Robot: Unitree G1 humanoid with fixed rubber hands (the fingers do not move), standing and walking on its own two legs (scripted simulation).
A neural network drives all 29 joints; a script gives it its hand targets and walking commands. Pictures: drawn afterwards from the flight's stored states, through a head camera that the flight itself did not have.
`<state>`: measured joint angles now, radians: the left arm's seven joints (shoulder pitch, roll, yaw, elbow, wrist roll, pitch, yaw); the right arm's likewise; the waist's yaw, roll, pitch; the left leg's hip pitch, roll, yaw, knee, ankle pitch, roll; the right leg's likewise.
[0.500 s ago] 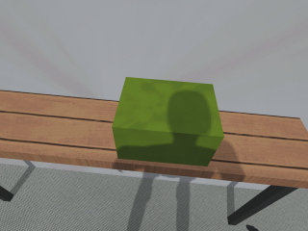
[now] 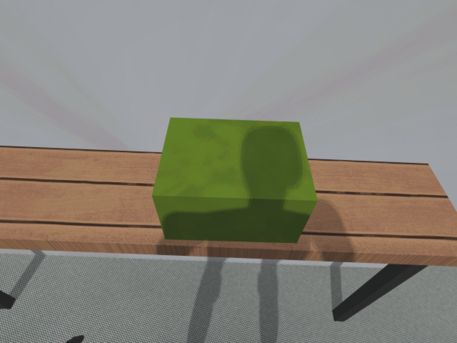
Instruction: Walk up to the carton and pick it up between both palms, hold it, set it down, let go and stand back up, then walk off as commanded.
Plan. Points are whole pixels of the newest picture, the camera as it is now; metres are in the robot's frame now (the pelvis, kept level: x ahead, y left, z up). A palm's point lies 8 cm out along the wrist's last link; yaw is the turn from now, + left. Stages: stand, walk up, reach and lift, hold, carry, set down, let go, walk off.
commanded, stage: walk up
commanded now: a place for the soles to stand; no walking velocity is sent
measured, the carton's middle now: (233, 179) +0.43 +0.00 +0.02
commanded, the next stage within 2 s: stand in 0.30 s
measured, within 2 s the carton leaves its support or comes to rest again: neither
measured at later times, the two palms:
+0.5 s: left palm out of the picture +0.11 +0.29 -0.11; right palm out of the picture +0.11 -0.29 -0.12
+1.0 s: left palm out of the picture +0.14 +0.29 -0.11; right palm out of the picture +0.10 -0.29 -0.12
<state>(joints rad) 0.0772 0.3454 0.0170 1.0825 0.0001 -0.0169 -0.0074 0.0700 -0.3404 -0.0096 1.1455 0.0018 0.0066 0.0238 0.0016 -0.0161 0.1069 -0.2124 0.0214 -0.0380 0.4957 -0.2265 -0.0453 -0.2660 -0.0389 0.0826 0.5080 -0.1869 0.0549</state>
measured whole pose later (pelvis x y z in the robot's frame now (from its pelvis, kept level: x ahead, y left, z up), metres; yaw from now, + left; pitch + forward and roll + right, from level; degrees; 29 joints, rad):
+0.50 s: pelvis +0.03 +0.00 +0.00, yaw -1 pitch -3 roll +1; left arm 0.09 0.34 0.01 1.10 0.00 -0.02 0.00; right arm 0.05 -0.34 -0.02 1.14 0.00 0.00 0.01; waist 0.00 -0.01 0.10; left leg -0.15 0.03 -0.02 0.44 -0.24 -0.05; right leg -0.22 -0.03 0.09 0.46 -0.20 0.06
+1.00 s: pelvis +0.03 +0.00 +0.00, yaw -2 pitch -2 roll +1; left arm 0.08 0.34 0.03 0.99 0.00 0.12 0.02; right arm 0.06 -0.32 -0.07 1.12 -0.06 -0.02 0.03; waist -0.01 -0.01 0.08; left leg -0.17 0.05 0.01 0.46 -0.26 -0.05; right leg -0.25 -0.03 0.09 0.49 -0.22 0.04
